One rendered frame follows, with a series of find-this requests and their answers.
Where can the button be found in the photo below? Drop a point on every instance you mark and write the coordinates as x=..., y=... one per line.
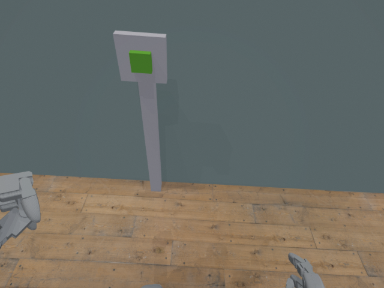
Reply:
x=140, y=61

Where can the panel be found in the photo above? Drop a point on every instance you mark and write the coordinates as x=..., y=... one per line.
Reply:
x=125, y=41

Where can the left robot hand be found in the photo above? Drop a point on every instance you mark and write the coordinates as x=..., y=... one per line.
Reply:
x=19, y=197

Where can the right robot hand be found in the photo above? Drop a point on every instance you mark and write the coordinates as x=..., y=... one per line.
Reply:
x=305, y=270

